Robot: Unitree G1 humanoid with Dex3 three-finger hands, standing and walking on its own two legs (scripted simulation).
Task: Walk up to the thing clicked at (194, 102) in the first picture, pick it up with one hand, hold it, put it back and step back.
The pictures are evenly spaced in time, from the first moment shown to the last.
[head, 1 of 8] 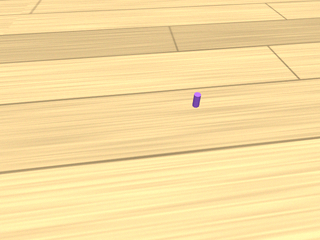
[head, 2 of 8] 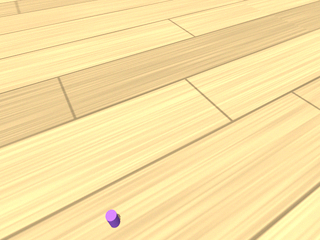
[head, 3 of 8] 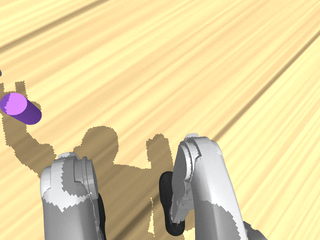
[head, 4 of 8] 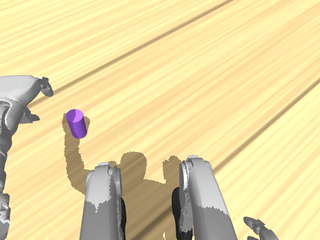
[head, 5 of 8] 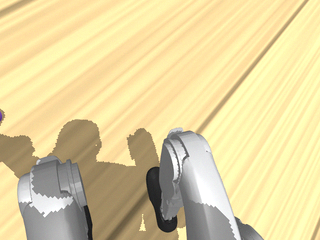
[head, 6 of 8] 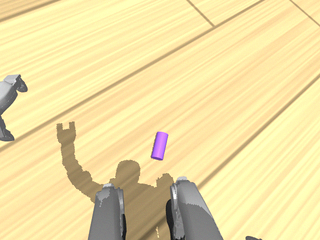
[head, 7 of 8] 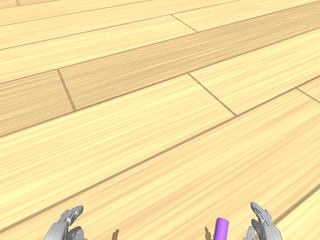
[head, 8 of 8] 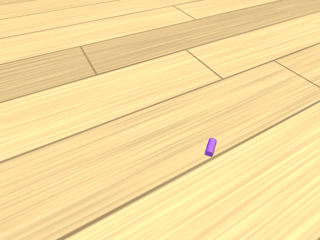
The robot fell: no
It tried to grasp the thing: yes
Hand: left
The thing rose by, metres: 0.01
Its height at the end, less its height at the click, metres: -0.04
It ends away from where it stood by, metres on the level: 0.62
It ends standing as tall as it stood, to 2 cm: no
